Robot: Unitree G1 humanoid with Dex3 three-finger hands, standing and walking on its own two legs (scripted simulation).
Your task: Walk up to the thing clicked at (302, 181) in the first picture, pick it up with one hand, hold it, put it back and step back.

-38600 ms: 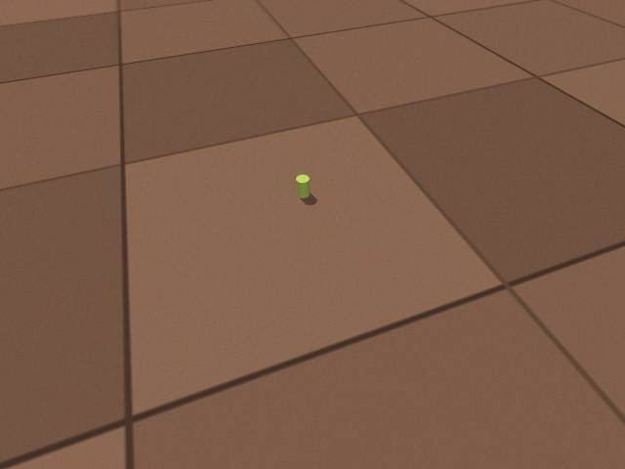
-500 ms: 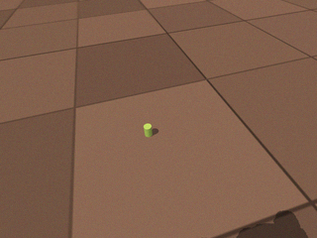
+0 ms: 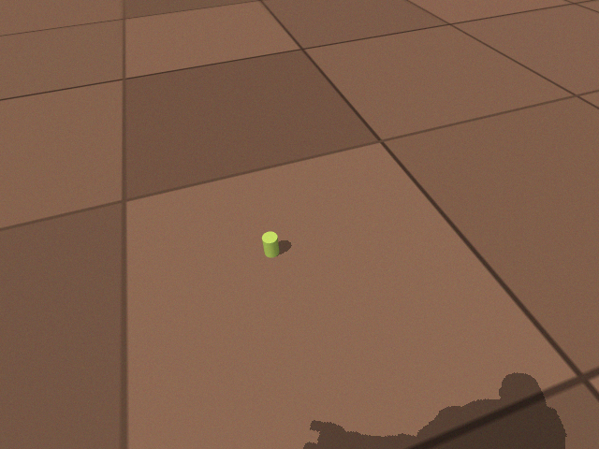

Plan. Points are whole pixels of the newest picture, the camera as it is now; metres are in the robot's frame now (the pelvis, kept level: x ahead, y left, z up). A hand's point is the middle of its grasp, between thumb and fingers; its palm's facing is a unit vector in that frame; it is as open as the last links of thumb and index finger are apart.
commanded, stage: step back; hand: left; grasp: from above
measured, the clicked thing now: (270, 244) +1.05 +0.21 -0.72
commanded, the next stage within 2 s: stand in 0.08 s
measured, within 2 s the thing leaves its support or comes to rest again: neither
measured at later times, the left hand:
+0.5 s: hand out of the picture +0.08 +0.24 -0.14, palm faces -0.02 -0.94 -0.34, open 7.4 cm
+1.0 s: hand out of the picture +0.02 +0.25 -0.14, palm faces -0.03 -0.94 -0.35, open 7.4 cm
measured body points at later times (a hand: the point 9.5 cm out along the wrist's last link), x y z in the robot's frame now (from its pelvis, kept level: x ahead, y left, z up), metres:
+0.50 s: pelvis -0.02 +0.00 +0.01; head -0.01 +0.00 +0.46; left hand +0.08 +0.29 -0.11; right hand +0.07 -0.30 -0.12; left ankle -0.02 +0.12 -0.73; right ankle +0.00 -0.12 -0.73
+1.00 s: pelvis -0.04 -0.01 +0.01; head -0.03 -0.01 +0.46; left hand +0.03 +0.30 -0.12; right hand +0.01 -0.31 -0.13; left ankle -0.02 +0.12 -0.73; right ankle +0.00 -0.12 -0.73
